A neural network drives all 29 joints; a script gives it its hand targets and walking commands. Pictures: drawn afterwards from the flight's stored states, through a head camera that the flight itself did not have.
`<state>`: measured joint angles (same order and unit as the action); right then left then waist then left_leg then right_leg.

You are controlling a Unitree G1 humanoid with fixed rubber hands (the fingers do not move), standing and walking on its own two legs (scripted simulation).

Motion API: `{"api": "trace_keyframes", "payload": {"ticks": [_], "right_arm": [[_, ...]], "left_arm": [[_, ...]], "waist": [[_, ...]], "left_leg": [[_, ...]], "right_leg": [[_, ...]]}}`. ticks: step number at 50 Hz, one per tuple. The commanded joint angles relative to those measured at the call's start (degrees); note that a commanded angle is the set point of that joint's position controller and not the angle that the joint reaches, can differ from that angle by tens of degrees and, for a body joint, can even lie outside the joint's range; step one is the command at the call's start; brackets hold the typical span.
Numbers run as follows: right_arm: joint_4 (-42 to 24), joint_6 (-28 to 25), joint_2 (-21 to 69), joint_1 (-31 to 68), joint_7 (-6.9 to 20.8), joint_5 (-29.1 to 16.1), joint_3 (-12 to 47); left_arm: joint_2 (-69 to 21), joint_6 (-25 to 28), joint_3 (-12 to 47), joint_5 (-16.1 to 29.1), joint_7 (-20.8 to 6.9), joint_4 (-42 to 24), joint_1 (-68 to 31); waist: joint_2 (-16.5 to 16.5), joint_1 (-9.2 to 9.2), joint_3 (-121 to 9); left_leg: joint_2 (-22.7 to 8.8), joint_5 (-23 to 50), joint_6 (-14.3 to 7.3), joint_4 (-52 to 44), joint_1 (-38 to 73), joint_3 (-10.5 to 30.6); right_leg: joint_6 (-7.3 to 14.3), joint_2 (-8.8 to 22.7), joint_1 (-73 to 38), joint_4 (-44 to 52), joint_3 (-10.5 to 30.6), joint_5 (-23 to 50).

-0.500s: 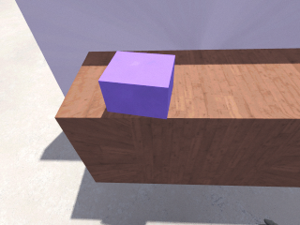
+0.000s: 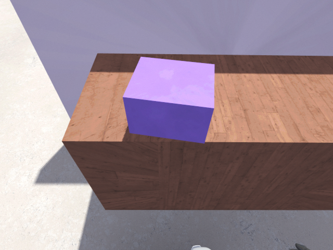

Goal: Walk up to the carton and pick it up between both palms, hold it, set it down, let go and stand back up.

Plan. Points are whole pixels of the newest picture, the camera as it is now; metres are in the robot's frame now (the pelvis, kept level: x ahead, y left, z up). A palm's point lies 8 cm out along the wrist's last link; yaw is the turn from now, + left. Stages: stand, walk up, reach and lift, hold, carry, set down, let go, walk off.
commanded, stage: walk up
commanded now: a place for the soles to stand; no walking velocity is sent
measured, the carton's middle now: (171, 98) +0.58 -0.03 +0.01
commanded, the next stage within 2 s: none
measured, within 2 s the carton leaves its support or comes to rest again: neither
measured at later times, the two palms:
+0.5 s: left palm out of the picture +0.12 +0.29 -0.06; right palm out of the picture +0.09 -0.37 -0.08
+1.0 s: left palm out of the picture +0.13 +0.28 -0.06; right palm out of the picture +0.09 -0.37 -0.08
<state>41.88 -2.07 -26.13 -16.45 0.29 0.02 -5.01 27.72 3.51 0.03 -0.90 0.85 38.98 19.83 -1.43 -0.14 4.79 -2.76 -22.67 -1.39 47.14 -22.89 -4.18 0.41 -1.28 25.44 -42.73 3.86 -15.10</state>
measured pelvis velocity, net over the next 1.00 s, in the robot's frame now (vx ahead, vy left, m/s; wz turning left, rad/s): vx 0.01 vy -0.04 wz -0.03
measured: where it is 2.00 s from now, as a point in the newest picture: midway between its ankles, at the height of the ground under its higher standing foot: outside the picture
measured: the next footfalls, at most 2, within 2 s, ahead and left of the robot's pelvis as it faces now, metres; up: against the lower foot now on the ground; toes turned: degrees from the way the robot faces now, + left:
left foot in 1.28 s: +0.19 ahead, +0.11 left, +0.00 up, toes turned +0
right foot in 1.64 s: +0.26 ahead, -0.14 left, +0.00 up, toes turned +3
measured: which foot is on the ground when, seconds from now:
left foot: down 0.00-1.00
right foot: down 0.00-1.00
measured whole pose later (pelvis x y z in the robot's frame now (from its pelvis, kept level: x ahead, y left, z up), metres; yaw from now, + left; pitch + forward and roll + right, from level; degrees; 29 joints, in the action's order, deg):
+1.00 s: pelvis +0.01 -0.04 +0.00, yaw -2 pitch +0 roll +1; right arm 42.2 -2.3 -26.1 -16.4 0.0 0.0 -4.2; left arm 27.2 1.8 0.0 -1.4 -0.7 39.0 15.5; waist -1.2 -0.1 2.0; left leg -4.0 -25.1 -0.9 45.5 -22.0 -3.6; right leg 1.2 -2.6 26.4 -45.1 4.1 -19.2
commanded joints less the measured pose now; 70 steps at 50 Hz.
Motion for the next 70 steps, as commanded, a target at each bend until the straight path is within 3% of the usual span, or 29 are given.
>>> {"api": "trace_keyframes", "payload": {"ticks": [1, 3, 5, 7, 10, 13, 15, 18, 21, 24, 26, 33, 39, 44, 46, 47, 48, 49, 51, 52, 55, 57, 60, 62, 63, 64, 65, 66, 70], "right_arm": [[-2.42, 0.02, -8.80, 1.02, -0.92, -0.75, -1.37], [-1.08, -0.87, -12.59, -1.83, -0.98, 0.16, -1.92], [-1.39, -1.89, -16.51, 1.42, -1.48, 1.31, -2.69], [-1.42, -2.19, -15.48, 2.72, -1.24, 0.91, -2.58], [-1.90, -1.72, -13.98, 3.58, -0.90, 0.75, -1.94], [-2.59, -1.22, -10.85, 2.24, -0.89, -0.44, -1.17], [-1.82, -1.27, -10.06, 1.71, -0.99, -0.01, -0.60], [-1.28, -1.55, -13.67, 3.07, -1.26, 0.29, -1.47], [-1.21, -1.32, -14.15, 3.04, -1.32, 0.52, -1.75], [-2.36, -0.72, -10.64, 3.15, -0.94, 0.17, -0.79], [-1.05, -0.61, -9.96, 1.43, -1.18, 0.30, -0.34], [-0.18, -1.76, -15.92, 2.78, -1.28, 1.20, -2.11], [-0.98, -1.26, -10.46, 2.04, -1.23, -0.11, -0.08], [0.30, -1.84, -15.18, 0.58, -1.54, 1.30, -1.58], [-0.97, -1.69, -13.97, 2.58, -1.45, 1.06, -1.45], [-0.89, -1.47, -13.82, 2.82, -1.30, 0.87, -1.86], [-1.66, -2.06, -14.94, -0.99, 0.05, 1.56, -2.60], [-1.85, -1.73, -15.57, -1.19, 0.77, 1.49, -2.92], [-3.46, -1.68, -11.22, 1.15, 1.31, 1.85, -1.53], [-3.19, -2.10, -11.45, 2.27, 1.17, 1.93, -1.34], [-2.33, -2.34, -13.46, 3.32, 1.36, 2.09, -2.36], [-2.48, -2.78, -11.63, 0.89, 1.82, 1.75, -2.41], [-0.60, -2.90, -10.13, -1.06, 2.10, 1.34, -2.51], [2.97, -3.51, -11.38, -14.60, 1.48, 1.04, -3.45], [4.85, -4.04, -13.29, -20.66, 0.39, 1.39, -4.50], [3.70, -4.65, -18.41, -21.32, -0.55, 2.84, -5.20], [0.43, -4.43, -20.64, -13.64, -0.46, 1.75, -5.62], [-0.44, -4.29, -19.68, -8.71, -0.34, 0.90, -5.46], [-1.21, -4.34, -14.18, -4.38, -0.15, 1.18, -3.20]], "left_arm": [[11.10, -0.45, -4.30, -0.54, 0.15, -0.27, -5.07], [9.16, -1.08, -3.47, -0.39, -0.24, -1.08, -7.64], [7.36, -1.57, -3.07, 0.05, -0.28, 0.66, -2.80], [9.38, -1.39, -3.93, -0.27, -0.41, 1.18, -2.26], [10.62, -0.85, -4.39, 0.04, -0.75, 1.48, -1.68], [12.04, -0.24, -5.01, -0.59, -0.70, 0.01, -3.83], [11.12, -0.73, -4.25, -0.18, -0.37, -0.17, -6.64], [8.96, -1.01, -3.68, -0.15, -0.42, 0.77, -6.02], [10.02, -1.25, -3.91, -0.42, -0.79, 0.68, -5.41], [11.02, -0.60, -4.52, -0.53, -0.89, 0.44, -5.54], [11.59, -0.81, -4.33, -0.98, -0.84, -0.09, -6.05], [9.38, -1.73, -3.89, -0.29, -1.34, 0.98, -5.47], [10.67, -1.13, -3.96, -0.56, -1.32, 0.60, -8.20], [8.81, -1.73, -3.83, -0.21, -1.62, 0.30, -7.68], [9.21, -1.55, -3.92, -0.51, -1.55, 0.59, -7.03], [9.97, -1.28, -3.99, -0.36, -1.43, 0.07, -5.72], [11.84, 0.11, -5.09, -0.66, -2.37, 0.16, -1.11], [13.31, 0.20, -5.63, -0.67, -2.82, 0.70, 0.58], [15.14, 1.00, -6.52, -1.43, -2.89, 0.92, 5.16], [16.75, 1.19, -7.90, -1.30, -2.30, 2.89, 10.18], [14.91, 1.31, -7.54, -0.98, -1.68, 1.01, 5.38], [13.45, 1.49, -7.04, -1.01, -2.15, -0.32, 3.14], [12.97, 0.85, -6.18, -0.73, -2.75, -1.20, 0.84], [12.24, 0.27, -5.93, -0.48, -2.80, -3.58, -7.34], [7.41, -0.45, -4.66, -0.47, -2.61, -3.91, -5.95], [0.68, -0.12, -3.24, 0.42, -2.32, -4.40, -1.34], [5.76, -0.06, -3.58, 0.55, -1.70, -4.46, -0.17], [11.88, 0.14, -4.48, 0.55, -1.87, -2.93, 0.15], [9.20, -0.21, -5.03, 0.46, -3.14, 1.07, 3.70]], "waist": [[9.72, -1.78, -6.32], [4.13, -3.62, -4.25], [-4.76, -1.20, -1.47], [-2.58, 0.42, -1.47], [-2.24, 0.66, -4.56], [5.01, -0.98, -8.78], [5.51, -1.85, -9.18], [0.73, -0.94, -7.80], [1.77, -0.78, -8.74], [6.73, -1.05, -7.15], [9.26, -0.85, -6.55], [-1.78, -0.02, -4.63], [9.32, -1.64, -6.23], [-1.71, -1.45, -6.20], [1.38, -0.85, -7.00], [2.24, -0.30, -6.75], [0.36, -0.73, -9.88], [3.40, -0.83, -7.27], [13.60, 2.91, -2.86], [14.56, 4.97, -3.81], [6.10, 2.67, -0.34], [8.34, 0.99, -0.53], [10.87, -0.28, -0.63], [8.08, -8.68, -2.75], [-1.19, -11.90, -4.18], [-15.67, -9.76, -4.95], [-8.90, -5.84, -1.37], [-0.20, -3.99, 1.50], [-7.26, -1.40, 1.59]], "left_leg": [[0.10, -10.87, -0.83, -4.35, 3.58, 5.31], [-5.18, -13.55, -2.95, -16.65, 6.44, 11.95], [-17.00, -13.70, -8.36, -24.36, 8.62, 26.58], [-19.61, 3.97, -11.13, -21.00, 5.22, 23.38], [-10.99, 6.77, -5.86, -13.49, 2.81, 11.45], [-2.92, -0.99, -0.87, -6.49, 1.58, 3.68], [-2.24, -4.21, -1.52, -9.51, 4.83, 5.76], [-10.61, -2.86, -5.53, -16.24, 7.62, 14.74], [-10.85, 1.30, -5.94, -13.17, 6.18, 12.25], [-2.05, -5.04, -1.59, -6.08, 1.42, 2.86], [0.52, -10.11, -1.08, -6.26, 2.05, 5.38], [-12.84, -7.12, -7.19, -20.24, 3.96, 17.28], [-1.95, -6.42, -1.93, -9.72, 3.39, 5.57], [-10.19, -4.32, -5.55, -18.14, 7.49, 14.50], [-10.90, 0.52, -6.54, -15.56, 6.56, 14.18], [-9.16, 1.35, -5.31, -13.03, 5.17, 11.68], [-6.86, -22.65, -6.44, -13.12, 5.00, 12.69], [-5.43, -30.28, -5.83, -12.10, 1.73, 13.92], [1.68, -19.82, -1.56, 1.47, -16.46, 4.49], [1.62, -13.12, -1.82, 6.34, -24.78, 6.39], [-1.37, -6.84, -0.70, 7.75, -21.60, 8.14], [-2.04, -5.06, -0.48, 3.92, -14.74, 5.50], [0.08, -1.08, -0.69, -5.92, -0.48, 2.92], [1.32, 10.01, -0.34, -16.68, 20.96, 1.10], [1.19, 5.96, 0.31, -22.46, 30.13, 3.61], [-12.92, -10.20, -1.21, -30.98, 31.72, 30.05], [-22.79, -22.95, -6.36, -38.85, 23.14, 47.35], [-23.15, -29.03, -6.85, -39.12, 17.17, 44.40], [-11.68, -6.86, -8.74, -33.01, 13.01, 17.32]], "right_leg": [[12.45, 10.73, 1.65, 11.42, 19.66, -1.85], [6.67, 4.84, 6.50, 5.38, 10.98, -6.53], [2.83, -1.14, 12.85, -5.35, 2.94, -9.20], [2.01, 1.86, 7.03, -6.92, -0.22, -11.85], [3.29, 2.06, -2.79, 3.30, 0.13, 0.96], [7.96, 7.61, -5.60, 7.91, 15.20, 9.04], [8.80, 7.69, -2.72, 7.62, 15.75, 5.01], [4.16, 2.35, 2.38, -0.17, 5.43, 7.63], [4.37, 2.50, -0.49, 1.30, 4.23, 5.15], [8.12, 7.82, -3.43, 11.69, 17.57, 0.03], [10.66, 10.05, -0.90, 14.97, 24.55, -9.08], [2.40, 0.04, 1.76, -0.98, 1.79, -3.69], [7.71, 7.49, -0.62, 12.83, 17.36, -4.24], [3.51, 1.57, 2.60, 2.71, 5.94, -0.51], [3.68, 1.87, -0.08, 3.07, 4.55, 3.12], [4.31, 2.40, -0.93, 4.36, 5.62, 3.65], [6.34, 2.36, -1.10, 8.09, 9.94, -23.92], [7.55, 3.13, -0.45, 12.55, 15.44, -35.11], [12.23, 11.79, -14.33, 25.91, 34.40, -43.13], [15.61, 14.85, -26.26, 26.38, 42.58, -35.07], [14.77, 15.29, -20.86, 27.95, 37.04, -28.92], [14.88, 15.39, -17.20, 25.15, 28.89, -12.13], [12.09, 11.24, -6.77, 26.10, 19.94, -14.75], [8.54, 6.58, 7.36, 14.63, 10.70, -16.24], [6.52, -0.09, 13.26, -2.18, 4.27, -15.72], [2.77, -7.39, 24.48, -18.34, 3.47, -17.25], [1.41, -4.48, 26.61, -22.86, 5.08, -15.79], [1.83, -0.26, 23.21, -21.34, 7.16, -9.73], [-0.59, 2.44, 13.99, -13.95, -0.30, -3.90]]}}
